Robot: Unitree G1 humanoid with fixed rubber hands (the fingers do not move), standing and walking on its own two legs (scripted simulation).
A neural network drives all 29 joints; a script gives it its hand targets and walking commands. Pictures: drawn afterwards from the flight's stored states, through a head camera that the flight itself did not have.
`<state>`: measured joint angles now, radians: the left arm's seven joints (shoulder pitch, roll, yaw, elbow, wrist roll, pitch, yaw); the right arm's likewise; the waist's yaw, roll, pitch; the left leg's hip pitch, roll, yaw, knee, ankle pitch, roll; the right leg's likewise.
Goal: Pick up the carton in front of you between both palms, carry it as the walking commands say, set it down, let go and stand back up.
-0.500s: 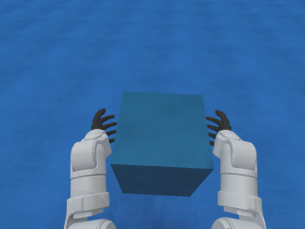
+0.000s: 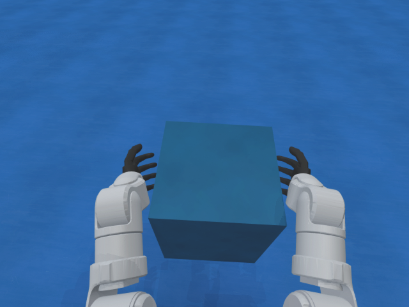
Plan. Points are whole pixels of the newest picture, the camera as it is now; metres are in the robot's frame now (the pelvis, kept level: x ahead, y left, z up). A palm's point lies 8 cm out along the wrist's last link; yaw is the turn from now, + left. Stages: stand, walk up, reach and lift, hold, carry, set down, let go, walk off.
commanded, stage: carry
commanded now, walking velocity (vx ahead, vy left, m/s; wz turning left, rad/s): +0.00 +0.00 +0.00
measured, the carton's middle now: (213, 197) +0.35 +0.00 +0.04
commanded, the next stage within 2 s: none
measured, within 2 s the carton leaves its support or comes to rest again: neither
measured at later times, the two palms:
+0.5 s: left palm (133, 180) +0.33 +0.15 +0.11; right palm (298, 183) +0.33 -0.16 +0.11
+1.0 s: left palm (144, 168) +0.36 +0.14 +0.11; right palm (300, 174) +0.36 -0.17 +0.11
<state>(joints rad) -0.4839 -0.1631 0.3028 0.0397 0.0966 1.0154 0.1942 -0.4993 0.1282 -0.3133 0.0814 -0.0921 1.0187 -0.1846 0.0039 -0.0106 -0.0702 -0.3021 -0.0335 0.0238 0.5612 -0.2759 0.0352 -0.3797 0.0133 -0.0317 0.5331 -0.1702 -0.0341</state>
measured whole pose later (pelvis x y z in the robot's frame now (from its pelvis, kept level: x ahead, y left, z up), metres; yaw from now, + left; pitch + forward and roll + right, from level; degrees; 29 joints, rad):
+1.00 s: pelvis +0.04 -0.01 +0.00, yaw +0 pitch +3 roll +0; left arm -0.46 -0.14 0.32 0.07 0.08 1.00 0.20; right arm -0.48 0.15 -0.29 0.09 -0.10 1.03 -0.19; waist -0.02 0.02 -0.14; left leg -0.31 0.00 0.01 0.61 -0.36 0.03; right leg -0.39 0.02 -0.09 0.62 -0.36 -0.07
